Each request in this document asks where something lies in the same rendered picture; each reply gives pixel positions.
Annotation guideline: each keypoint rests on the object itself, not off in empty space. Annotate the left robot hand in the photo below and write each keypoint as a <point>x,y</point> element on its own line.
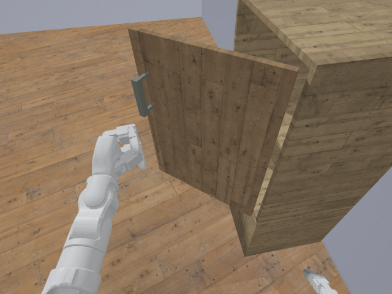
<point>109,159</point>

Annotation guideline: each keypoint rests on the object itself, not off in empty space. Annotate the left robot forearm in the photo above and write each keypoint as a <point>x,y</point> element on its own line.
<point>78,268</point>

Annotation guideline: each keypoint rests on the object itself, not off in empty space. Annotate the right robot hand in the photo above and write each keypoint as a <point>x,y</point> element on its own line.
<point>319,283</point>

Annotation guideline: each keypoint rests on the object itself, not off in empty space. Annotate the handle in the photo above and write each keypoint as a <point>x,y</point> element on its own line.
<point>140,95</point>

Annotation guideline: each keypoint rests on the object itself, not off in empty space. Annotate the cupboard door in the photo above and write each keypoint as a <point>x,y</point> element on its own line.
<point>217,116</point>

